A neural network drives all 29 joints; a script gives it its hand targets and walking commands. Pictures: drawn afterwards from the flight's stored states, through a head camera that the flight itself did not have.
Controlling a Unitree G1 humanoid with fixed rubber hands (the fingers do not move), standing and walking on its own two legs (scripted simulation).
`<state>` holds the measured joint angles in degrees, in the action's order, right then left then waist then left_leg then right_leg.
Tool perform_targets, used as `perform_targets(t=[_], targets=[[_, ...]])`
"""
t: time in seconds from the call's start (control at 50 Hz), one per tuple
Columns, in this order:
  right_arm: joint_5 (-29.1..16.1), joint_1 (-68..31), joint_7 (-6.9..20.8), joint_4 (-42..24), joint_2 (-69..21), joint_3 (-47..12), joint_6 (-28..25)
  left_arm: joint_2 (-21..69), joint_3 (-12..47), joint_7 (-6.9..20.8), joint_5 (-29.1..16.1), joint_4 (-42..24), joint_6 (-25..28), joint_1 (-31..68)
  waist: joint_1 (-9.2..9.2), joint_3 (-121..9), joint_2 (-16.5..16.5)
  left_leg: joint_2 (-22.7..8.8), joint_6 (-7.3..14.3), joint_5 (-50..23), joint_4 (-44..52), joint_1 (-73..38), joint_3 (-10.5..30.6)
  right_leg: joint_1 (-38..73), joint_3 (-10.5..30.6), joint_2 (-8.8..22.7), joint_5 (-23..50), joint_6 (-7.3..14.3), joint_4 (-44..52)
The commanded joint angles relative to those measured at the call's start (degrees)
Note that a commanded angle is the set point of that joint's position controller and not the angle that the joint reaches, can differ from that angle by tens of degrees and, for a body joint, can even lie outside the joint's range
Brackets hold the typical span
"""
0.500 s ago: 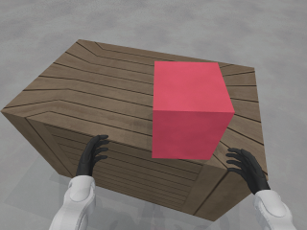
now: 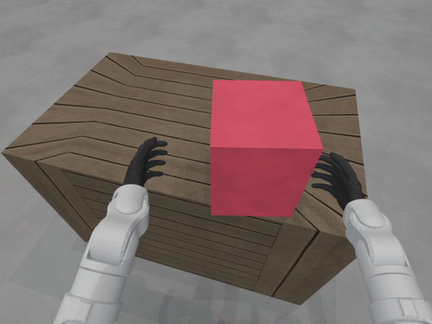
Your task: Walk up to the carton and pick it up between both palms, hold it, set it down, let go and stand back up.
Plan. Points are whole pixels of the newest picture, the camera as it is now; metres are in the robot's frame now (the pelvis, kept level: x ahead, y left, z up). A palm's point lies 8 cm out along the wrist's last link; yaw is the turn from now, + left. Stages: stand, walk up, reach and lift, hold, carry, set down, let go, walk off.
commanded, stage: reach and lift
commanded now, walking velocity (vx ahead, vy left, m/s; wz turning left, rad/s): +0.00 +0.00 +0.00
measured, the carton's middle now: (253, 151) +0.48 -0.07 +0.01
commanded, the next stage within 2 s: none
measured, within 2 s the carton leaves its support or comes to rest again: neither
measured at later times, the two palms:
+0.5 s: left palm (145, 135) +0.40 +0.15 +0.14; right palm (346, 152) +0.39 -0.23 +0.11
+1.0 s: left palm (153, 113) +0.45 +0.14 +0.15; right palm (347, 129) +0.43 -0.24 +0.13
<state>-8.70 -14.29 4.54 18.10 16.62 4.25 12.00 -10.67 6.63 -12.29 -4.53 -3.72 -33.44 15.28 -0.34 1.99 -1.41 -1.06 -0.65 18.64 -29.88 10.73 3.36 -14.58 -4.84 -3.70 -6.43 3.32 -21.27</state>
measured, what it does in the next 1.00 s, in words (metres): stands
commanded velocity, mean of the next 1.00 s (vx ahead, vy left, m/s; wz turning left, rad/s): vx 0.00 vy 0.00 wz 0.00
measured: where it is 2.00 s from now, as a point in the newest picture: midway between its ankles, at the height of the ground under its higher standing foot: outside the picture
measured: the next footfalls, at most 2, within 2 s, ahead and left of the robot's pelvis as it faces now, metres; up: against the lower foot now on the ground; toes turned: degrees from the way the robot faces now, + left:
none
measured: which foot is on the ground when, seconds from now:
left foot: down 0.00-1.00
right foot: down 0.00-1.00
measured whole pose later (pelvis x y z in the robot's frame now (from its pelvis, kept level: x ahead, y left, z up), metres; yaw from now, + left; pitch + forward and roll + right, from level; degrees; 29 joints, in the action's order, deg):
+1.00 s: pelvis +0.01 +0.00 +0.00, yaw -1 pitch +6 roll -2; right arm -8.7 -49.5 4.4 56.1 21.2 4.3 9.8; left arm -10.7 4.1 -13.5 -6.7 39.5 -26.3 51.5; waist -0.3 -3.2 -1.4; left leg -1.0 -0.6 18.9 -29.9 17.0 2.8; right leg -21.6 -4.2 -3.7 -7.0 3.3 -22.5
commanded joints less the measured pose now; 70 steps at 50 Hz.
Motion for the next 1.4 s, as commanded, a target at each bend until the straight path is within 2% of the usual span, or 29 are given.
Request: perform_targets(t=[0.0,0.06,0.1,0.14,0.18,0.22,0.26,0.4,0.42,0.44,0.5,0.56,0.6,0.62,0.68,0.7,0.74,0.78,0.8,0.88,0.98,1.0,1.04,1.08,1.14,1.18,1.24,1.28,1.38], targets=[[-9.7,-33.8,-0.3,-7.1,16.2,8.3,-1.8,0.3,-8.8,-1.9,-6.0,-6.3,0.7,34.1,-2.44,-22.3,5.1,0.9,0.3,-7.2,13.4,15.0,-2.2,24.4,12.2,5.3,2.7,-4.4,1.1],[-6.8,-40.0,-1.0,-3.5,17.7,9.6,-1.5,-3.3,-8.8,-1.8,-6.4,2.0,0.7,42.7,-3.97,-23.9,6.0,1.6,0.5,-6.1,13.3,17.5,-2.0,25.0,11.4,4.9,6.4,-4.9,-0.2],[-8.6,-40.8,-1.1,-7.9,18.4,9.5,-2.6,-2.0,-7.4,-2.2,-7.4,-5.8,1.5,39.2,-4.42,-32.0,6.4,1.1,-0.1,-12.4,11.8,13.9,-1.3,28.2,11.2,4.3,13.6,-4.7,-1.2],[-8.0,-43.2,-1.8,-6.6,18.9,10.4,-2.3,-4.0,-8.9,-1.7,-6.8,-2.2,1.4,43.9,-4.92,-35.0,6.2,2.3,0.2,-11.7,11.8,16.9,-2.1,29.8,12.2,4.9,17.5,-5.5,-1.9],[-8.2,-45.9,-1.0,-2.4,18.2,7.5,-1.7,-3.1,-10.5,-2.3,-5.8,2.8,1.0,47.3,-1.89,-31.4,4.7,2.1,0.1,-10.5,12.3,20.4,-2.2,28.2,12.1,5.5,13.9,-5.2,-2.1],[-8.8,-43.3,-1.4,-0.7,19.6,8.7,-1.4,-3.5,-9.6,-2.2,-5.4,1.6,0.2,44.9,-4.13,-32.9,4.5,1.8,-0.3,-15.3,11.5,16.7,-2.2,28.8,10.2,4.3,21.0,-5.0,-2.8],[-8.9,-45.6,-1.3,-4.6,20.3,7.8,-1.7,-4.0,-10.8,-1.9,-5.2,2.8,0.3,44.6,-3.15,-36.0,6.5,1.6,-0.1,-17.3,11.5,17.8,-1.1,32.4,10.6,4.4,24.1,-5.1,-3.1],[-7.3,-58.1,0.1,10.9,22.2,8.9,-0.1,-3.7,-9.3,-2.8,-5.2,13.8,0.1,60.8,-3.52,-30.8,4.1,0.4,-0.4,-7.7,12.0,19.7,-0.8,22.2,8.9,3.8,11.4,-3.7,-2.1],[-8.3,-56.5,-0.5,4.9,23.1,9.4,-1.2,-2.1,-8.8,-2.8,-6.4,11.7,0.8,56.7,-4.26,-36.5,4.3,0.1,-0.6,-12.4,11.5,17.0,-0.6,23.2,8.7,4.0,16.0,-3.8,-2.0],[-8.2,-57.6,-0.5,7.9,23.8,9.7,-1.5,-3.1,-8.2,-2.9,-6.4,11.6,1.3,60.1,-4.63,-37.8,2.0,0.5,-1.2,-14.0,10.5,16.3,-0.6,22.1,7.5,3.3,17.9,-3.4,-3.2],[-8.2,-59.4,-1.8,4.2,23.9,9.8,-2.0,-6.3,-8.4,-2.6,-6.6,9.4,2.1,62.2,-5.61,-45.1,4.3,1.5,-1.2,-20.8,8.2,16.7,-0.9,27.5,8.1,3.2,30.8,-4.2,-4.9],[-8.4,-67.5,-0.5,11.5,23.0,9.0,-1.6,-6.7,-8.4,-3.1,-7.8,18.2,3.8,70.0,-2.92,-43.7,3.0,1.2,-0.7,-14.1,9.3,22.0,-1.5,24.6,8.4,4.2,22.5,-3.6,-4.6],[-8.1,-61.1,-1.1,8.8,23.0,7.0,-1.7,-5.2,-9.4,-2.5,-6.1,17.1,3.4,61.5,-3.29,-46.9,5.6,1.0,-1.1,-23.4,7.7,19.5,-1.4,30.3,8.6,3.8,34.7,-4.4,-5.5],[-7.9,-65.5,-1.9,9.6,24.7,8.6,-1.8,-7.2,-9.8,-2.5,-6.3,18.0,3.5,66.8,-4.85,-46.9,4.3,1.8,-1.1,-20.9,7.5,19.7,-1.4,28.3,7.8,3.4,34.4,-4.3,-6.4],[-10.2,-69.0,-1.1,13.9,23.7,6.6,-2.0,-7.3,-9.0,-2.1,-7.5,19.9,5.1,70.8,-2.43,-47.2,3.7,1.4,-1.3,-20.5,7.5,22.7,-1.9,29.1,8.6,4.2,33.0,-4.2,-6.0],[-8.9,-70.4,-0.9,18.1,24.0,8.5,-1.5,-6.9,-9.0,-2.5,-6.4,24.9,4.9,73.6,-2.71,-45.4,0.9,1.0,-2.0,-16.5,7.9,21.7,-1.4,24.5,7.2,3.9,26.0,-3.4,-5.6],[-9.6,-68.5,-1.2,17.6,23.5,7.7,-2.4,-6.4,-9.1,-2.5,-6.0,23.6,5.7,71.4,-2.91,-47.6,1.3,1.1,-2.1,-20.4,7.0,19.0,-2.3,25.0,7.3,3.8,30.3,-3.9,-5.2],[-6.6,-71.4,-1.0,26.5,22.7,9.3,-2.8,-5.7,-9.0,-1.8,-5.9,34.4,7.8,73.1,-4.39,-42.6,2.8,1.7,-1.6,-16.0,8.0,22.4,-1.9,24.0,7.5,4.3,26.0,-3.7,-4.3],[-8.4,-68.6,-1.1,22.8,20.4,4.9,-2.8,-6.7,-10.3,-1.4,-5.5,33.1,8.4,69.5,-1.39,-43.3,5.7,1.9,-1.3,-19.4,7.8,23.6,-2.9,29.2,8.5,4.6,33.2,-4.4,-5.5],[-9.0,-67.2,-0.6,28.1,20.8,5.0,-4.6,-5.3,-8.8,-1.5,-5.1,32.1,10.3,68.4,-2.74,-43.9,0.7,1.0,-2.9,-27.7,6.5,17.8,-2.1,24.7,6.7,3.4,34.0,-4.1,-5.7],[-8.6,-67.1,0.0,29.7,16.3,4.0,-7.3,-2.2,-7.4,-0.4,-4.9,40.0,15.3,66.8,-2.47,-40.9,1.7,1.5,-2.0,-20.9,7.4,21.8,-1.6,25.4,6.9,4.2,29.9,-4.2,-5.2],[-9.4,-67.6,0.2,26.3,16.0,3.1,-8.5,-2.8,-8.2,-0.2,-5.8,41.0,17.5,64.9,-0.03,-43.9,3.9,1.3,-1.9,-20.9,6.7,24.0,-2.0,27.1,8.2,4.6,29.4,-4.1,-5.3],[-7.9,-66.4,-0.1,26.7,17.1,5.8,-11.3,-1.1,-6.8,-0.4,-5.5,37.5,20.6,65.9,-2.83,-48.0,1.0,0.6,-3.2,-27.5,5.2,17.6,-1.5,21.3,5.3,3.0,31.5,-3.8,-6.1],[-6.2,-67.2,0.3,31.9,16.7,7.1,-13.1,0.9,-6.2,-0.3,-5.0,42.3,23.3,68.2,-2.98,-49.2,-1.3,1.0,-4.0,-27.0,4.1,16.1,-1.8,17.6,4.5,2.9,28.2,-2.7,-5.0],[-6.9,-65.9,0.8,34.8,12.9,2.2,-14.2,-2.4,-8.3,0.8,-5.8,51.0,29.5,65.6,-0.18,-45.4,5.0,1.3,-2.4,-17.6,5.4,27.2,-2.9,23.1,7.2,4.7,25.9,-3.9,-7.1],[-6.7,-65.5,0.7,31.0,11.9,4.0,-17.5,0.0,-5.4,0.6,-6.7,46.0,33.8,66.8,-2.40,-54.0,2.2,1.5,-3.1,-18.9,3.7,23.6,-2.7,20.8,6.1,4.9,26.3,-3.4,-7.6],[-6.1,-62.8,0.5,39.7,10.7,2.8,-19.0,-0.5,-6.9,1.0,-5.8,54.6,37.4,64.6,-0.83,-50.2,1.3,1.0,-3.5,-22.1,3.1,23.1,-2.3,16.7,5.5,3.6,25.1,-2.8,-8.1],[-6.7,-64.3,0.9,40.1,12.1,2.4,-20.2,0.2,-4.8,0.8,-6.7,51.7,39.4,66.5,-1.88,-51.8,0.8,0.7,-3.8,-19.8,3.2,22.5,-1.6,14.7,4.7,4.2,22.7,-2.6,-7.7],[-8.3,-62.1,0.1,41.4,12.0,0.5,-25.1,1.3,-5.5,1.7,-6.8,56.8,43.7,60.9,-0.13,-56.7,-0.4,1.7,-4.3,-25.8,0.7,24.0,-1.9,15.4,4.8,3.7,31.2,-2.8,-10.8]])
